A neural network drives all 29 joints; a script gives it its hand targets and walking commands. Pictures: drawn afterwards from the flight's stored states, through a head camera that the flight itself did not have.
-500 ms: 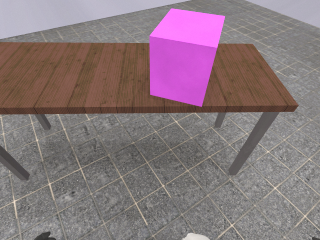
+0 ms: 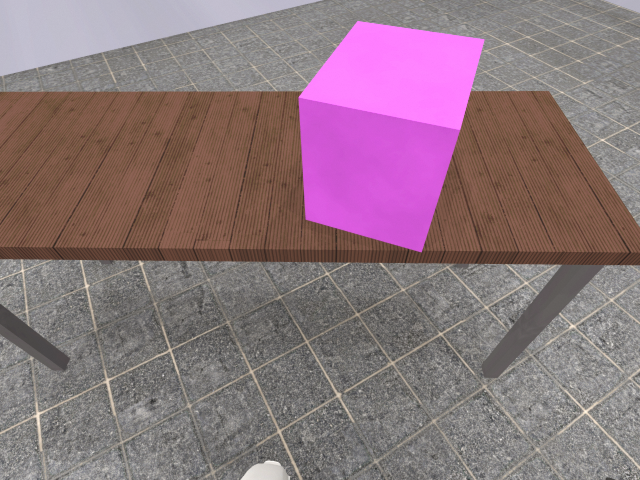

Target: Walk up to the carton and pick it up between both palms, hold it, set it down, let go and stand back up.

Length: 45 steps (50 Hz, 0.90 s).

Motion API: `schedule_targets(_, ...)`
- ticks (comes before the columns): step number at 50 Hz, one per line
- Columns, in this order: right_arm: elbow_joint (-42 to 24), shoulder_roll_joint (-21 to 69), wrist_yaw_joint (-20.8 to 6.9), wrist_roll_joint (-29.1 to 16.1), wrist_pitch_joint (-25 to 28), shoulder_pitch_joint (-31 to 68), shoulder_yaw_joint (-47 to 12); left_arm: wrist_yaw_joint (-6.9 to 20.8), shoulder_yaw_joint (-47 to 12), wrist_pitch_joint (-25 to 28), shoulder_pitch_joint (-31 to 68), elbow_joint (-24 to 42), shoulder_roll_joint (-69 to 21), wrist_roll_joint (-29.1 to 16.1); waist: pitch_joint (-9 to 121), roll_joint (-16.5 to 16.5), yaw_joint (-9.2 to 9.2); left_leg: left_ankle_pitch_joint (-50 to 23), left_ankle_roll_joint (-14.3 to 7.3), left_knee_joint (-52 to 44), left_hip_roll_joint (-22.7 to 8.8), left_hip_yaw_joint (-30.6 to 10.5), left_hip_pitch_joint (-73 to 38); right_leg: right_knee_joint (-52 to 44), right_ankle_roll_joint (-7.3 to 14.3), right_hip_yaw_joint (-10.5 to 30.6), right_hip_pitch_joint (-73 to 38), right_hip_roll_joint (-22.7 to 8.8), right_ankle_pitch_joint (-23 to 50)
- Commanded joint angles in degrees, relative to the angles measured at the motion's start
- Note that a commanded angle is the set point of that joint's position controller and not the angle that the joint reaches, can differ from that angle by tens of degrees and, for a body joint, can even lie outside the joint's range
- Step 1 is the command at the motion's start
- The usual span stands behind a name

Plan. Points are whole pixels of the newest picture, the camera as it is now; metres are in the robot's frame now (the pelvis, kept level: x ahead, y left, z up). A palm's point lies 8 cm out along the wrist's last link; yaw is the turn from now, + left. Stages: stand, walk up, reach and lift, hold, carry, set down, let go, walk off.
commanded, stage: walk up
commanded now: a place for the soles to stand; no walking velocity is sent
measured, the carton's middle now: (389, 135) +0.65 -0.06 +0.06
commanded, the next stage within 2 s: none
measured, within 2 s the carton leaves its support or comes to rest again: neither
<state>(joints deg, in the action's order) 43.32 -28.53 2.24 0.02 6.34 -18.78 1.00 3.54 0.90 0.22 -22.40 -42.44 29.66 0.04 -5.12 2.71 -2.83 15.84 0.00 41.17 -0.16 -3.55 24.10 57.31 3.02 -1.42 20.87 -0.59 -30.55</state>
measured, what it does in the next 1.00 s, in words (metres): steps to the right: right foot, then left foot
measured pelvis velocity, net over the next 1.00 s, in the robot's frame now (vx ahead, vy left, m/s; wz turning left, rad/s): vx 0.13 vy -0.14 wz -0.02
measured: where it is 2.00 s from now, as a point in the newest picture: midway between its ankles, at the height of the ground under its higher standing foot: outside the picture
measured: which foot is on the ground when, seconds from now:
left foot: down 0.00-0.18, up 0.20-0.54, down 0.56-0.78, up 0.80-1.00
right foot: up 0.00-0.16, down 0.18-0.58, up 0.60-0.76, down 0.78-1.00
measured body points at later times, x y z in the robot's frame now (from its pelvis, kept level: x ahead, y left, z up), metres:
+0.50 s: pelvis +0.10 -0.08 +0.00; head +0.13 -0.08 +0.45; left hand +0.13 +0.27 -0.09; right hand +0.19 -0.42 -0.08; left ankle +0.19 +0.10 -0.67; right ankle +0.08 -0.15 -0.71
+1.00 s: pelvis +0.13 -0.14 +0.00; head +0.17 -0.17 +0.45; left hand +0.23 +0.20 -0.07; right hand +0.19 -0.49 -0.11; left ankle +0.19 +0.06 -0.67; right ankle +0.14 -0.20 -0.71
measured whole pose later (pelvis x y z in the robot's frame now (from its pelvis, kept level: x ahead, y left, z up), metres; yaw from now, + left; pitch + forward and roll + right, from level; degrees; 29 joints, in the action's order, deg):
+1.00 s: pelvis +0.13 -0.14 +0.00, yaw -1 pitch -1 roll +4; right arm 44.3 -28.9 3.8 0.0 2.0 -19.1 1.0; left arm 0.5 1.0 0.3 -13.8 -42.3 27.6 0.0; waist -6.2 0.3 -1.3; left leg 24.8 -2.2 53.6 -0.8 -3.7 30.7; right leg 48.0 4.0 -3.4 23.6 -1.7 -24.0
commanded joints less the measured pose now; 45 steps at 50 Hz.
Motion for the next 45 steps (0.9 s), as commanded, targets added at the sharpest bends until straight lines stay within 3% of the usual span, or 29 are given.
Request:
schedule_targets(1,-0.64,-19.00,1.54,0.07,-0.25,-8.96,7.50,-0.47,5.53,-0.13,5.15,5.86,11.83,2.82,-0.29,-3.89,4.88,18.72,-19.04,-20.88,-21.00,-34.12,-16.65,8.63,-2.69,8.82,26.45,-4.82,-4.67)
schedule_targets(4,-0.89,-17.84,0.69,1.04,-0.06,-3.85,6.96,1.22,6.17,-0.28,1.59,3.96,10.30,2.17,-3.72,-12.46,2.07,16.39,-14.91,-21.81,-15.60,-21.02,-1.29,1.62,-2.05,5.87,13.77,-5.43,4.17)
schedule_targets(7,-1.51,-18.65,0.53,1.22,-0.07,0.95,6.94,1.82,7.22,-0.05,2.50,4.26,11.24,1.86,-1.53,-15.37,0.71,15.94,-13.68,-18.51,-16.08,-17.96,4.79,-6.17,-1.66,6.53,2.79,-5.66,5.84)
schedule_targets(8,-1.97,-18.02,0.20,1.23,-0.49,2.64,6.71,1.70,7.37,0.18,0.49,2.43,10.79,1.73,-1.04,-12.42,-0.99,17.41,-12.21,-15.13,-13.83,-13.73,8.55,-12.87,-1.35,4.17,-3.76,-4.67,6.90)
schedule_targets(9,-2.12,-16.01,0.50,1.58,-1.18,5.73,5.88,1.26,8.27,0.61,-8.62,-0.46,10.71,1.58,2.64,-6.98,-6.56,10.80,-8.36,0.76,-8.80,-6.34,11.46,-25.42,-2.40,5.91,-16.64,-3.65,9.88)
schedule_targets(10,-2.07,-7.78,0.58,1.26,-2.00,0.36,3.28,0.41,9.34,1.19,-12.37,-2.28,14.15,2.60,3.14,11.85,-8.13,17.52,-4.84,20.39,2.02,0.19,21.96,-33.36,-4.27,10.69,-25.77,-4.90,1.62)
schedule_targets(11,-3.29,-5.14,1.37,0.52,-1.84,1.24,1.86,-0.33,9.40,1.53,-8.44,0.65,17.75,2.32,0.59,17.57,-6.30,20.15,-2.76,29.86,6.87,1.54,28.97,-43.66,-0.62,37.75,-18.13,-19.61,-0.55)
schedule_targets(12,-1.97,-11.07,1.82,-0.13,-1.95,2.37,3.42,-0.77,8.29,1.54,-2.48,1.89,16.97,1.54,-0.42,6.65,-3.01,15.54,-3.56,31.39,2.44,-2.57,26.38,-44.28,0.99,39.40,-15.47,-20.14,1.22)
schedule_targets(13,-0.33,-12.43,1.34,-0.65,-1.50,0.18,4.11,-0.89,7.80,1.62,0.58,2.48,14.10,0.93,-0.93,0.60,-1.54,9.85,-3.63,27.83,0.43,-2.63,23.85,-40.70,0.31,31.83,-14.72,-18.34,5.23)
schedule_targets(15,0.86,-11.95,0.60,-0.87,-1.20,-3.58,3.95,-1.30,7.66,1.82,1.17,3.67,11.84,1.57,4.74,5.11,-0.74,8.61,-2.30,21.98,-1.39,1.14,20.81,-35.06,3.24,22.64,-20.29,-14.45,16.89)
schedule_targets(17,0.56,-11.10,0.76,-0.50,-0.99,-3.62,4.19,-1.08,7.04,1.68,-0.62,3.29,10.98,1.68,5.32,4.52,-1.52,10.25,-1.93,17.43,-1.20,3.36,18.11,-33.08,5.15,18.69,-18.92,-13.86,25.32)
schedule_targets(18,-0.12,-10.34,0.81,-0.26,-1.10,-2.83,4.34,-1.05,6.81,1.60,-1.24,3.05,10.97,1.76,3.92,5.32,-1.87,8.55,-1.89,17.21,-0.68,4.31,18.99,-34.17,4.19,18.52,-17.58,-14.01,25.62)
schedule_targets(21,-0.66,-8.99,1.23,-0.52,-1.00,-1.77,3.45,-1.50,6.16,1.22,-0.87,2.97,9.80,1.61,2.48,7.89,-1.38,3.35,-1.98,10.94,0.68,6.27,16.08,-29.37,3.03,11.83,-16.36,-11.60,47.10)
schedule_targets(24,-1.02,-7.34,1.55,-0.38,-0.87,-0.80,2.90,-1.49,5.26,0.47,1.22,3.57,9.23,1.55,2.06,7.37,-0.31,0.94,-2.89,4.37,0.00,9.74,7.40,-25.01,3.59,8.04,-9.40,-10.29,47.20)
schedule_targets(26,1.16,-7.89,1.81,-0.15,-0.48,-7.73,3.66,-1.26,5.07,-0.10,6.06,5.25,9.22,1.20,3.89,5.77,4.37,-7.26,-3.56,-3.10,1.90,12.28,-7.42,-16.89,4.37,3.00,-0.67,-8.25,43.55)
schedule_targets(27,1.80,-9.06,1.99,0.88,-0.26,-11.24,4.63,-1.40,4.04,-0.23,5.46,5.60,7.42,1.03,6.71,0.92,6.32,-5.54,-4.62,-5.85,2.49,9.40,-15.91,-9.41,3.63,1.33,3.54,-6.45,39.40)
schedule_targets(28,2.70,-13.26,2.45,1.46,-0.07,-16.60,5.79,-1.52,3.67,0.14,5.05,6.58,5.55,1.52,10.34,-3.25,8.62,0.51,-7.64,-7.76,-2.54,-2.24,-24.36,2.05,2.43,1.70,9.71,-5.72,32.05)
schedule_targets(29,1.06,-17.08,2.58,2.05,0.03,-13.04,6.36,-1.46,2.94,0.07,3.89,6.34,2.36,1.41,6.14,-14.36,6.03,-4.46,-13.34,-14.71,-17.96,-29.89,-22.67,8.65,-0.78,0.20,21.97,0.26,0.05)
schedule_targets(30,0.96,-20.42,2.69,0.56,-0.72,-14.43,7.46,-2.06,4.39,-1.05,7.05,6.80,8.52,1.79,6.74,-10.04,8.22,2.33,-23.50,-19.51,-25.53,-43.15,-23.02,16.75,-3.35,5.25,26.33,0.59,-8.21)
schedule_targets(31,0.60,-19.92,3.07,0.23,-0.76,-12.85,7.69,-2.36,5.10,-1.47,8.71,6.42,10.48,2.44,1.59,-6.37,6.67,5.66,-22.81,-19.29,-24.52,-40.26,-17.00,15.14,-3.59,7.66,26.71,-1.89,-8.24)
schedule_targets(33,0.02,-16.85,3.04,0.73,-1.17,-9.56,6.72,-1.98,5.09,-1.30,6.95,4.99,9.81,2.77,-0.67,-7.47,4.66,-1.20,-17.52,-16.63,-18.76,-29.71,-10.72,7.44,-2.59,7.43,21.21,-4.36,-2.98)
schedule_targets(35,-0.93,-15.26,2.15,1.31,-1.59,-3.85,5.49,-1.20,5.52,-0.95,4.61,3.52,8.48,2.31,-1.04,-12.86,2.60,-3.12,-14.49,-15.83,-14.02,-20.29,-0.26,0.84,-1.91,3.81,9.23,-2.72,-0.94)
schedule_targets(37,-1.69,-15.86,1.50,2.02,-2.19,2.52,5.50,-0.85,6.00,-0.95,2.68,2.13,7.74,1.47,-0.49,-14.77,-0.10,2.59,-12.77,-14.05,-12.79,-16.56,8.31,-9.06,-1.67,2.98,-3.10,-1.69,1.54)
schedule_targets(38,-1.72,-14.70,1.37,1.36,-2.69,4.66,4.54,-1.21,6.39,-0.38,-1.96,-0.57,7.35,1.10,2.04,-13.12,-3.57,-2.58,-9.22,-4.80,-9.03,-9.07,10.96,-22.79,-1.67,3.08,-13.53,-2.10,11.69)
schedule_targets(39,-0.63,-8.54,1.69,0.90,-3.23,1.76,2.57,-2.15,7.01,0.30,-7.22,-2.70,8.90,2.09,2.56,-0.80,-6.16,-0.35,-4.92,11.96,-2.78,-5.05,15.18,-32.94,-4.32,11.04,-20.20,-4.95,7.61)
schedule_targets(40,-2.37,-2.68,2.10,0.38,-3.51,0.71,1.33,-2.72,7.46,0.87,-1.57,-0.17,15.38,2.38,1.69,12.91,-3.45,15.52,-1.71,20.78,5.52,-0.89,20.74,-41.95,-2.06,31.78,-12.42,-20.77,9.54)
schedule_targets(41,-1.22,-8.93,2.78,-0.04,-4.15,2.64,2.83,-2.79,7.26,0.78,2.25,0.65,15.79,2.15,1.73,3.23,-2.06,16.08,-2.21,22.46,2.33,-4.48,16.56,-41.13,-0.43,32.06,-8.88,-21.57,10.66)
schedule_targets(42,0.33,-9.59,2.30,-0.80,-4.03,-0.04,3.20,-3.20,6.80,1.07,5.61,0.75,12.58,1.82,0.41,-0.14,0.60,12.72,-2.63,21.59,1.39,-4.13,16.02,-38.18,0.15,26.19,-9.35,-18.69,17.62)
schedule_targets(45,0.59,-8.72,1.48,-0.45,-3.55,-2.82,2.92,-4.01,5.69,1.90,6.20,0.56,8.12,1.39,5.06,3.20,1.43,9.12,-2.40,18.34,-0.19,-2.69,14.68,-30.33,-1.06,16.71,-16.46,-14.26,38.97)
